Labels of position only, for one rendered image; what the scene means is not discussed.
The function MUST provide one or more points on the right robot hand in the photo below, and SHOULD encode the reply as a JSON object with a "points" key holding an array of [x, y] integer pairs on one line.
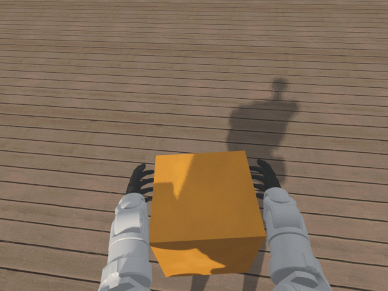
{"points": [[269, 179]]}

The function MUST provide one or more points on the carton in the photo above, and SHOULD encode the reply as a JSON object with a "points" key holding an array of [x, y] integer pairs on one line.
{"points": [[205, 217]]}

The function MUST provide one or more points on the left robot hand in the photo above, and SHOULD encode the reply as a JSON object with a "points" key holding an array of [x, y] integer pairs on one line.
{"points": [[135, 184]]}

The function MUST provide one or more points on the robot left forearm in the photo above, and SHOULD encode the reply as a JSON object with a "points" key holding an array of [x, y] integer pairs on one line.
{"points": [[128, 263]]}

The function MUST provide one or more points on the robot right forearm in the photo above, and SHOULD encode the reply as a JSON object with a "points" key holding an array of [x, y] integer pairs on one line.
{"points": [[291, 253]]}

